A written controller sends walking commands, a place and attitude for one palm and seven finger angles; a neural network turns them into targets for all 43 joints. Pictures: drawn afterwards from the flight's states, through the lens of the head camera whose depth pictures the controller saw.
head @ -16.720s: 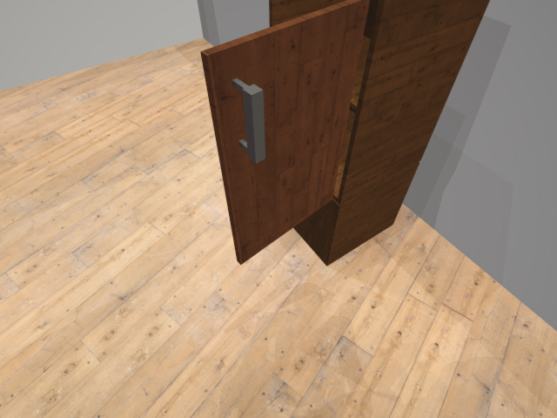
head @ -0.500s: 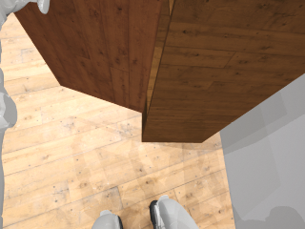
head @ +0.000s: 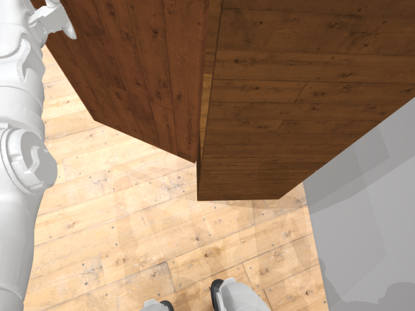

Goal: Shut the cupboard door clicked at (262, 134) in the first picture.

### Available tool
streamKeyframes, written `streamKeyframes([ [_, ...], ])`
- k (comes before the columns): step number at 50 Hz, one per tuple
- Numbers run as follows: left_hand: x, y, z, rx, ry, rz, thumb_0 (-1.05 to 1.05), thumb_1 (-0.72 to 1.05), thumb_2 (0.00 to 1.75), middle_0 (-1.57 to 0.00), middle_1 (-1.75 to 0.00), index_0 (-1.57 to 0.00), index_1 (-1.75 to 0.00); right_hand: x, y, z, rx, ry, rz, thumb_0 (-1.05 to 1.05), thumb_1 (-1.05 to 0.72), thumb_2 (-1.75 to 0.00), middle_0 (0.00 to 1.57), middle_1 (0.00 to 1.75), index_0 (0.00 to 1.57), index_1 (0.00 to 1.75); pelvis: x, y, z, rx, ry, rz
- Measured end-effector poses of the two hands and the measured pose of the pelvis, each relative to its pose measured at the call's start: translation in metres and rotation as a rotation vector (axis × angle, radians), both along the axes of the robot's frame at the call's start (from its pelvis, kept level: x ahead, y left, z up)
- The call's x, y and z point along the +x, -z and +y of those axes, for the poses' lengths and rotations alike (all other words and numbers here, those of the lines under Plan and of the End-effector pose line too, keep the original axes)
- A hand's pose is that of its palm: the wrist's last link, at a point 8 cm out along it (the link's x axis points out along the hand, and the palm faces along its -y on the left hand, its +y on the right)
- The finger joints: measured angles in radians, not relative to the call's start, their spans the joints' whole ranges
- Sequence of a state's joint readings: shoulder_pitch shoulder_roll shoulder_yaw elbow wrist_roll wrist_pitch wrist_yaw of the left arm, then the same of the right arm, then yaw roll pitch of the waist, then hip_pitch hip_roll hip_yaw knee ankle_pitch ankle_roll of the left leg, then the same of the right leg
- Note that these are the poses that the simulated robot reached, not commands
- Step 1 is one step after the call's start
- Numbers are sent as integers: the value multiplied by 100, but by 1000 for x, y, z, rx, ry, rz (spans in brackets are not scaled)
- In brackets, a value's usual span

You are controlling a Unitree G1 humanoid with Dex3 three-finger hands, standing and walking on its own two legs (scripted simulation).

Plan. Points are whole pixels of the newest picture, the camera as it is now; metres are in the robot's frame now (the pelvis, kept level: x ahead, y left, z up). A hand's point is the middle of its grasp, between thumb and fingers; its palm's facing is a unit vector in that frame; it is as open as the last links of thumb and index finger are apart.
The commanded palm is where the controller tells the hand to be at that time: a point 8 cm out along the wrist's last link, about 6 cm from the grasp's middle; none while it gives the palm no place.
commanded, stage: pull the fist back off the door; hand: left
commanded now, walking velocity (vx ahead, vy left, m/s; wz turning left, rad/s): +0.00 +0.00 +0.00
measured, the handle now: out of the picture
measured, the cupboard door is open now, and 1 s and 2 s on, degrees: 65 65 65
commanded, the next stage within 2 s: draw the hand back to the body in 0.50 s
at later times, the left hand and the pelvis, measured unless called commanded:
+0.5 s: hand (55, 57) +0.50 +0.12 +0.17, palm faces -0.04 -1.00 +0.00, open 3.1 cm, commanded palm +0.48 +0.17 +0.16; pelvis +0.00 +0.01 +0.01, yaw +1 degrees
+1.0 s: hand (14, 119) +0.40 +0.17 +0.17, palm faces -0.02 -1.00 -0.01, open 3.1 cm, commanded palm +0.36 +0.22 +0.18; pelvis -0.02 +0.00 +0.02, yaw +0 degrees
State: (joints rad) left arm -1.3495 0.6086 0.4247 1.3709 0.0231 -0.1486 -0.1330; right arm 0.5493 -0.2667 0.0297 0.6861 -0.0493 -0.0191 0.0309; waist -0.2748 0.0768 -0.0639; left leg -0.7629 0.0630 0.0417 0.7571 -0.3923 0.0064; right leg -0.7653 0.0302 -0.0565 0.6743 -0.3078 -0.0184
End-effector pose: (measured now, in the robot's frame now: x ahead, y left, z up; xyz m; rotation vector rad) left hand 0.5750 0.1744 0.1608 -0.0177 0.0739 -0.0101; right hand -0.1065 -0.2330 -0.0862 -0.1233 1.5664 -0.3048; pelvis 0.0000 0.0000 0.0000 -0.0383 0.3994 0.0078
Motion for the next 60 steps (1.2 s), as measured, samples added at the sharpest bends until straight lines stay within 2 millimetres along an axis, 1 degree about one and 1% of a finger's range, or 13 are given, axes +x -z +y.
streamKeyframes([
  [5,-14,-2,9,10,2,-39,1,90,91,-130,-150,-130,-150,1,-6,-5,-15,8,-5,0,-91,-90,21,30,20,30,6,-6,2,3,8,-35],
  [9,-30,2,14,6,16,-39,2,90,90,-130,-150,-130,-150,16,-6,-14,-30,-15,-36,0,-91,-90,20,30,20,30,10,-9,4,4,3,-64],
  [13,-48,4,15,7,25,-52,2,90,90,-130,-150,-130,-150,45,-2,-22,-47,-52,-108,0,-91,-90,20,30,20,30,11,-11,7,5,-6,-92],
  [18,-69,3,11,-3,32,-65,2,90,90,-130,-150,-130,-150,89,6,-27,-53,-102,-232,0,-91,-90,20,29,20,30,9,-12,9,9,-13,-125],
  [23,-89,-3,7,8,33,-83,2,90,90,-130,-150,-130,-150,128,10,-23,-37,-138,-363,0,-91,-90,20,29,20,30,4,-13,10,16,-15,-157],
  [27,-102,-7,3,19,34,-79,2,90,90,-131,-150,-130,-150,147,12,-16,-15,-163,-432,0,-91,-90,20,29,20,30,-3,-13,9,20,-23,-181],
  [32,-106,-11,1,12,16,-66,2,90,90,-131,-150,-130,-150,145,13,-12,-5,-179,-464,0,-91,-90,20,30,20,30,-14,-11,6,26,-29,-190],
  [37,-113,-16,9,10,5,-108,2,90,90,-131,-150,-130,-150,121,14,-17,-12,-146,-447,0,-91,-90,20,30,20,30,-19,-11,3,31,-8,-189],
  [43,-144,-5,28,17,9,-104,2,90,90,-130,-150,-130,-150,93,14,-25,-18,-96,-397,0,-91,-90,20,30,20,30,-20,-15,0,33,10,-232],
  [47,-173,-4,39,29,5,-122,2,90,90,-130,-150,-130,-150,96,11,-30,-37,-92,-413,1,-91,-90,20,30,20,30,-21,-19,-1,32,7,-270],
  [52,-207,-12,50,29,10,-147,2,90,90,-131,-150,-130,-150,130,4,-33,-51,-129,-512,1,-91,-90,20,30,20,30,-23,-22,-3,35,-4,-317],
  [57,-239,-20,62,35,11,-145,2,90,90,-128,-147,-128,-147,186,-12,-27,-46,-188,-684,1,-91,-90,20,29,20,30,-25,-25,-4,41,-12,-356],
  [60,-261,-26,68,150,-69,-172,2,90,90,-124,-143,-123,-142,221,-25,-19,-37,-229,-784,1,-91,-90,20,29,20,30,-25,-28,-4,44,-15,-384],
])
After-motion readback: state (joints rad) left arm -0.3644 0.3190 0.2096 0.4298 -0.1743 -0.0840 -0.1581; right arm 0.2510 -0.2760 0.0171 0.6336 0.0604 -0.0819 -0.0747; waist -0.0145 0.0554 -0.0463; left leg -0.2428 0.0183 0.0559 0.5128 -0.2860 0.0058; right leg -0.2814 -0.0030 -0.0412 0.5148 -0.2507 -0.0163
